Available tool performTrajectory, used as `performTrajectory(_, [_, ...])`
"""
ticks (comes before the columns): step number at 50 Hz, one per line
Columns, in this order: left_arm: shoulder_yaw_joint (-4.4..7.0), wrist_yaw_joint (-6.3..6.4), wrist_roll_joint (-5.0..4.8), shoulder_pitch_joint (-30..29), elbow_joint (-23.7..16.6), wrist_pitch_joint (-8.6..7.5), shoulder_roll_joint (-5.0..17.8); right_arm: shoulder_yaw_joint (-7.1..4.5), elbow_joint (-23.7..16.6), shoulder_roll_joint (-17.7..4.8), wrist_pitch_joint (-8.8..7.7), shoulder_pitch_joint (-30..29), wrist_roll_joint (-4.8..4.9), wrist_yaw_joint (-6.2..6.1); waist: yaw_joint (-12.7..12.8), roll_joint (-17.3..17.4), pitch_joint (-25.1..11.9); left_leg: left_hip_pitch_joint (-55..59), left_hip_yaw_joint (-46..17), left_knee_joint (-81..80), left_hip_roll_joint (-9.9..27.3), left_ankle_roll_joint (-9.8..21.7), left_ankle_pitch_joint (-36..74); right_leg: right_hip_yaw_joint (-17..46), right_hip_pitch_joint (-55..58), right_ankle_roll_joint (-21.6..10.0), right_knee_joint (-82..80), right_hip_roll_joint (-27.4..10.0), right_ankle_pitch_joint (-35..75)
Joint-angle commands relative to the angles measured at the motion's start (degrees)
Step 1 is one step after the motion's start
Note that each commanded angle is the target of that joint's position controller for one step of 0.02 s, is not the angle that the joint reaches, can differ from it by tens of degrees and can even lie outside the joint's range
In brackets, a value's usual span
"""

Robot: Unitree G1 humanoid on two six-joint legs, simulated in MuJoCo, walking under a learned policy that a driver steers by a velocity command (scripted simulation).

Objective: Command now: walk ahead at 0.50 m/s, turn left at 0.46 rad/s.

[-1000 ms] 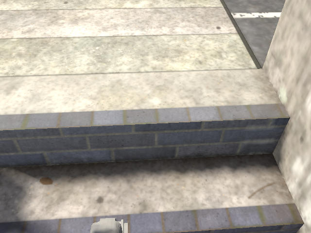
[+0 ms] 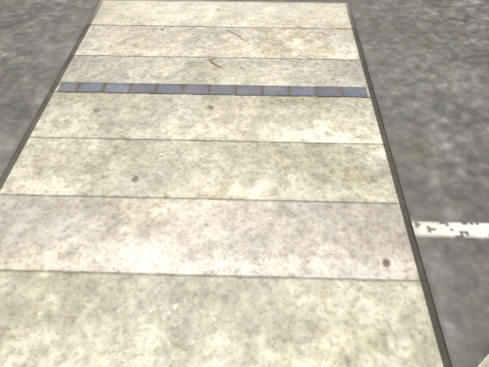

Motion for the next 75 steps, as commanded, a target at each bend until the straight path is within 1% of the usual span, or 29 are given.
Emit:
performTrajectory(1, [-2.39, -0.62, 2.46, -4.7, -2.6, -1.98, -4.8, 3.08, -6.1, 6.0, 0.57, -7.0, -0.09, -0.13, -2.9, -3.6, 5.3, -15.3, 2.7, 14.2, 0.4, 6.7, -5.8, 10.1, 2.1, -6.7, -21.8, -13.3, 2.6])
performTrajectory(6, [-3.15, -1.12, 5.05, 10.5, 0.6, -2.67, -1.5, 3.87, -16.0, 1.4, 3.01, -21.7, 0.70, -2.69, 2.5, -6.2, 2.7, -14.9, 10.6, -17.6, 5.0, 3.4, 2.8, 4.4, 12.6, -5.8, -29.9, -13.7, 10.6])
performTrajectory(8, [-2.75, -3.29, 2.82, 12.5, 0.7, -2.48, 1.1, 4.17, -20.1, 1.4, 6.08, -32.5, -0.60, -2.12, 4.3, -6.3, 5.3, -6.1, 17.8, -29.8, 5.5, 1.1, -15.2, 3.2, 10.3, -7.0, -37.5, -18.0, 22.8])
performTrajectory(10, [-2.27, -3.45, 0.30, 10.5, -1.7, -4.49, 5.6, 3.36, -20.0, 1.9, 5.10, -28.9, -0.72, -0.49, -0.3, -8.0, 3.2, 7.2, 23.2, -32.0, 0.7, 0.5, -18.7, -1.6, 10.7, -5.7, -31.8, -18.3, 65.2])
performTrajectory(14, [1.47, -1.73, -0.12, 8.8, -5.8, -5.43, 14.8, 3.08, -15.5, 1.7, 2.77, -11.8, -0.58, -0.38, -6.4, -13.8, -5.7, 21.6, 17.5, -47.5, -5.4, -0.7, -15.1, -2.1, 30.5, -3.4, -14.0, -20.4, 109.8])
performTrajectory(16, [1.52, -1.89, 1.34, 6.7, -8.7, -5.52, 11.8, 0.38, -11.6, -5.1, 3.93, 2.8, 0.59, -2.97, -10.6, -8.2, -12.3, 50.5, 4.2, -56.4, -7.2, -0.9, -18.9, 3.3, 4.9, -2.5, 3.0, -15.2, 96.4])
performTrajectory(17, [0.62, -3.76, 3.34, 4.6, -9.7, -4.73, 4.8, -1.66, -7.4, -10.2, 3.85, 12.7, -2.09, -4.56, -12.2, 3.8, -10.3, 64.5, -12.0, -72.3, -2.9, 3.4, -13.7, 5.5, -15.1, -0.6, 23.8, -7.0, 40.5])
performTrajectory(18, [1.38, -5.79, 0.59, 5.2, -9.2, -3.25, 4.7, -3.11, -7.1, -13.7, 3.64, 17.6, -3.75, -4.23, -12.0, 7.0, -12.9, 59.4, -35.3, -90.6, 3.6, 5.4, -24.7, 18.9, -19.5, 0.1, 57.4, 0.9, 19.4])
performTrajectory(19, [2.02, -5.85, -0.19, 3.7, -10.7, -2.98, 3.3, -3.93, -6.1, -13.6, 1.31, 12.9, -3.72, -4.72, -8.6, 3.9, -7.1, 53.3, -35.7, -93.1, 4.3, 2.2, -34.4, 30.0, -27.0, -1.4, 71.7, 2.3, 22.7])
performTrajectory(21, [1.04, -3.20, -0.41, -4.3, -15.8, -3.88, 2.0, -1.95, -3.2, -5.8, -1.86, 6.4, -1.21, -3.69, -2.1, -0.1, 1.5, 47.7, -31.1, -92.0, 3.7, 0.2, -27.0, 30.8, -38.0, -3.1, 81.3, 4.0, 19.8])
performTrajectory(25, [0.52, 0.07, -0.90, -8.5, -19.2, -1.50, 4.8, -0.29, -4.0, -1.8, -4.18, -5.4, -2.47, -2.53, 6.9, -4.3, 1.2, 38.2, -11.0, -93.8, -0.7, -2.7, -11.3, 22.3, -37.3, -1.0, 66.5, -1.6, 14.6])
performTrajectory(30, [0.79, 1.11, -1.02, -18.0, -24.4, -3.16, 5.0, -0.95, -5.3, -4.7, -6.55, 9.8, -3.62, -4.58, -0.9, -1.8, 1.6, 43.9, -7.6, -98.1, -1.2, -0.4, 4.8, 17.1, -30.3, 6.4, 40.9, -5.4, 18.7])
performTrajectory(36, [1.39, 0.04, -1.00, -29.4, -31.1, -0.48, 5.2, -2.43, -6.3, -8.0, -6.30, 14.2, 0.43, -1.57, -2.7, 2.7, 8.0, 46.1, -14.1, -99.8, 4.9, 0.0, -0.7, 12.8, -9.2, 7.5, 5.3, -3.7, 19.1])
performTrajectory(40, [4.29, 2.31, -4.28, -20.9, -30.3, -3.53, 10.5, -3.08, -6.5, -8.9, -5.27, 13.4, -1.29, -2.47, 1.4, 2.3, 1.3, 56.9, -16.7, -87.4, 4.6, -5.4, 16.4, 13.8, 7.9, -0.2, -5.1, -3.4, 18.3])
performTrajectory(41, [4.63, 2.93, -4.17, -9.8, -27.9, -4.78, 11.9, -1.49, -7.7, -3.3, -5.59, 14.4, -1.44, -2.56, 4.4, -5.4, -10.5, 49.0, -10.7, -71.0, -2.4, -9.5, 12.1, 21.4, 28.6, -8.6, -0.9, -11.6, 27.3])
performTrajectory(42, [4.18, 1.93, -3.89, -0.9, -26.1, -5.07, 12.3, 0.32, -9.2, 3.1, -6.04, 22.6, -2.54, -2.78, 4.1, -24.2, -24.0, 25.9, -3.5, -54.5, -12.9, -13.8, -29.1, 48.1, 55.0, -23.5, -9.0, -25.9, 23.7])
performTrajectory(43, [5.09, 2.37, -1.40, -0.9, -24.9, -4.75, 11.5, -2.04, -9.9, -5.4, -5.70, 11.5, -2.01, -2.26, 7.7, -15.2, -5.5, 11.1, -0.8, -42.9, -7.7, -12.8, -28.3, 53.8, 42.7, -15.7, -18.7, -25.2, -0.4])
performTrajectory(45, [3.56, 2.84, -1.92, -6.1, -24.3, -3.77, 7.3, -2.38, -8.6, -5.3, -4.38, 7.6, -0.62, -3.77, 4.4, -8.7, 4.6, 15.3, 1.1, -41.5, -1.4, -11.1, -12.3, 39.9, 21.9, -8.7, -23.5, -20.6, -8.7])
performTrajectory(47, [2.58, 2.91, -1.84, -7.5, -23.5, -3.39, 1.3, -1.80, -9.2, -3.3, -4.48, 3.7, -3.17, -4.34, 2.8, -7.0, 5.3, 20.7, 1.5, -47.6, 1.0, -11.3, -8.0, 30.9, 17.5, -9.4, -26.7, -16.8, 3.3])
performTrajectory(49, [3.30, 3.52, -1.44, -8.1, -22.4, -3.91, 2.4, -1.58, -10.7, -2.0, -3.60, 0.6, -2.83, -4.23, 2.3, -5.6, 5.0, 21.8, 2.2, -53.0, 1.2, -12.2, -9.8, 25.8, 16.2, -10.1, -27.9, -14.0, 6.9])
performTrajectory(50, [3.51, 3.55, -5.78, -7.5, -19.8, -4.38, 5.7, -3.01, -15.1, -5.2, -2.29, -1.0, 2.33, -6.35, -0.9, -3.7, 6.9, 23.6, 5.8, -54.7, 4.8, -12.3, -8.0, 23.5, 12.0, -7.7, -27.3, -13.0, 13.6])
performTrajectory(51, [3.31, 3.52, -6.16, -7.4, -18.9, -4.54, 5.1, -2.70, -16.1, -4.8, -1.81, -2.2, 2.04, -7.06, -1.2, -4.4, 7.1, 24.0, 6.7, -57.4, 4.8, -13.1, -6.0, 22.1, 10.3, -7.7, -27.5, -12.2, 17.3])
performTrajectory(61, [5.00, 4.02, -6.07, 1.7, -16.4, -3.31, 9.0, -2.26, -23.8, -5.1, -2.46, -16.2, 2.61, -5.48, 3.5, -5.8, 7.4, 38.2, 6.9, -90.2, 1.3, -14.9, -0.9, 24.9, 13.6, -8.1, -23.1, -12.9, 11.7])
performTrajectory(64, [5.39, 3.98, -5.74, 1.9, -16.7, -2.19, 9.6, -4.08, -22.4, -8.1, -3.25, -8.3, 2.04, -5.66, -0.1, -6.2, 4.0, 53.4, 8.5, -95.9, -0.3, -12.9, -5.6, 25.6, 12.5, -6.0, -12.9, -10.3, 16.8])
performTrajectory(65, [4.90, 3.86, -5.57, -0.8, -18.5, -2.46, 8.1, -5.30, -20.7, -11.1, -3.61, 1.9, 0.79, -6.33, -4.9, -3.9, -2.8, 68.9, 2.9, -93.4, 5.9, -10.1, -3.0, 22.3, 4.2, -3.9, 0.9, -6.5, 17.0])
performTrajectory(66, [3.72, 4.08, -6.12, 0.4, -20.8, -3.37, 3.6, -6.71, -19.8, -16.4, -3.02, 9.7, -0.45, -6.89, -6.2, 8.9, -9.5, 89.7, -15.3, -95.6, 19.2, -4.0, -4.3, 14.4, -18.0, 0.5, 21.4, 0.9, 0.6])
performTrajectory(67, [3.52, 3.90, -6.86, 1.1, -21.9, -4.38, 5.1, -6.15, -19.8, -14.2, -2.91, 13.3, -0.45, -6.73, -7.0, 14.6, -14.0, 92.0, -32.1, -102.1, 25.0, 1.0, -11.9, 18.9, -27.3, 1.2, 33.5, 1.1, -14.1])
performTrajectory(71, [5.31, 4.33, -5.59, -6.6, -23.5, -2.12, 6.6, -3.48, -20.1, -5.3, -2.71, 0.1, 0.32, -6.46, 0.0, 3.3, 3.9, 65.8, -7.7, -108.9, 16.6, -5.3, -9.2, 19.6, -26.8, 2.1, 37.9, -7.2, 2.4])
performTrajectory(75, [5.39, 3.80, -6.03, -7.7, -25.4, -0.15, 5.3, -4.43, -17.7, -6.8, -3.10, 0.9, -0.66, -6.49, 2.0, 2.3, 6.5, 59.6, 3.5, -112.8, 14.6, -5.4, -1.2, 20.0, -25.4, 3.1, 36.3, -8.0, 9.5])
Velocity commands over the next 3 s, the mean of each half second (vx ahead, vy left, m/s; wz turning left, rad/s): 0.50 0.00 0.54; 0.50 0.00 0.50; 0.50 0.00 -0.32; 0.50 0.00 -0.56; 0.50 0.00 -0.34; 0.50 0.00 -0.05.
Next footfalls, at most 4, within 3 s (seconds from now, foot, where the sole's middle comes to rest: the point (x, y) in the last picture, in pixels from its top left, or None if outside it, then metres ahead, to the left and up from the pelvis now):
0.26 left None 0.31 0.13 -0.57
0.80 right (258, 309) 0.62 0.00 -0.57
1.30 left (136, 284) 0.69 0.31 -0.57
1.82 right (224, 191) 1.02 0.09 -0.57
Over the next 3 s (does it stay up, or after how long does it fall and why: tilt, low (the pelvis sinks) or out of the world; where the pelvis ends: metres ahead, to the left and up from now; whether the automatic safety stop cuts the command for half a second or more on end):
stays up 1.47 0.08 0.20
